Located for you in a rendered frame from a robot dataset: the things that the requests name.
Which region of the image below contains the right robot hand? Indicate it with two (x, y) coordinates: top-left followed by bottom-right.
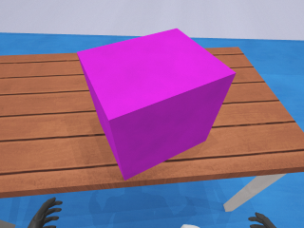
(248, 212), (276, 228)

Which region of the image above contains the left robot hand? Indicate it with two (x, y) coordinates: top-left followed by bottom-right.
(28, 197), (63, 228)

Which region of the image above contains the carton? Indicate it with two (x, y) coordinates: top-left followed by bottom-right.
(77, 28), (236, 181)

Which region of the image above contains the table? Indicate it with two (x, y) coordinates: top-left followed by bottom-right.
(0, 47), (304, 228)

